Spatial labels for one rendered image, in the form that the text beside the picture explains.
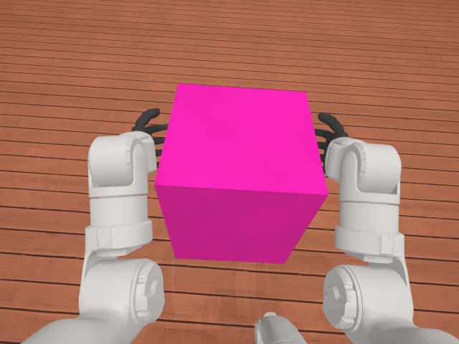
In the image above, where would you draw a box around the left robot forearm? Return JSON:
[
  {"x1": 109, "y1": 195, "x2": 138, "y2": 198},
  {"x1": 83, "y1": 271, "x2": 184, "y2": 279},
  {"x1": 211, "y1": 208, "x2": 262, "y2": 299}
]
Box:
[{"x1": 79, "y1": 131, "x2": 157, "y2": 310}]

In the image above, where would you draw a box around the left robot upper arm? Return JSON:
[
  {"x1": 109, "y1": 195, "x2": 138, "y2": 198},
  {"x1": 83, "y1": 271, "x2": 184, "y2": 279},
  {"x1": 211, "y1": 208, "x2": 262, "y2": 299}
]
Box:
[{"x1": 20, "y1": 258, "x2": 165, "y2": 344}]

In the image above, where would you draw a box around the robot right hand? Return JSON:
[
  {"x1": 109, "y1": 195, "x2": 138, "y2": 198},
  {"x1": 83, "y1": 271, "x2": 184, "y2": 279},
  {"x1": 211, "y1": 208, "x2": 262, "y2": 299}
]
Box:
[{"x1": 314, "y1": 113, "x2": 349, "y2": 174}]

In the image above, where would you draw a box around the right robot upper arm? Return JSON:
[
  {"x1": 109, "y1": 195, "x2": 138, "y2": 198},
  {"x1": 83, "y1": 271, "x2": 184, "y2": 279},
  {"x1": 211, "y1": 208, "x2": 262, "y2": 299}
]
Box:
[{"x1": 323, "y1": 264, "x2": 459, "y2": 344}]

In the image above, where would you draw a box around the robot left hand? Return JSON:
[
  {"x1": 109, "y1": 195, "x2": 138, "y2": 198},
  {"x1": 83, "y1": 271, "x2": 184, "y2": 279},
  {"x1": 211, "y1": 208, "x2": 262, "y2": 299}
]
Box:
[{"x1": 131, "y1": 108, "x2": 169, "y2": 169}]

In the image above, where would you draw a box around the right robot forearm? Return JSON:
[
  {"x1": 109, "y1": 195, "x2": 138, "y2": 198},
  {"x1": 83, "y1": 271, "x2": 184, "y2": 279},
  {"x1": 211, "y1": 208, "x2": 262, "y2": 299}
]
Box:
[{"x1": 325, "y1": 137, "x2": 414, "y2": 319}]

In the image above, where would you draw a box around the right robot thigh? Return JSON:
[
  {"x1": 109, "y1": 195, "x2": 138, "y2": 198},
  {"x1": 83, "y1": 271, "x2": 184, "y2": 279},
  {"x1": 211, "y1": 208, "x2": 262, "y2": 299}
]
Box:
[{"x1": 255, "y1": 315, "x2": 307, "y2": 344}]

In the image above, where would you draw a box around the carton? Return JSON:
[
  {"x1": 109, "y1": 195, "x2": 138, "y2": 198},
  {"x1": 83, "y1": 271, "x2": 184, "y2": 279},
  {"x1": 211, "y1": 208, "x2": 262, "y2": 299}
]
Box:
[{"x1": 154, "y1": 84, "x2": 328, "y2": 264}]

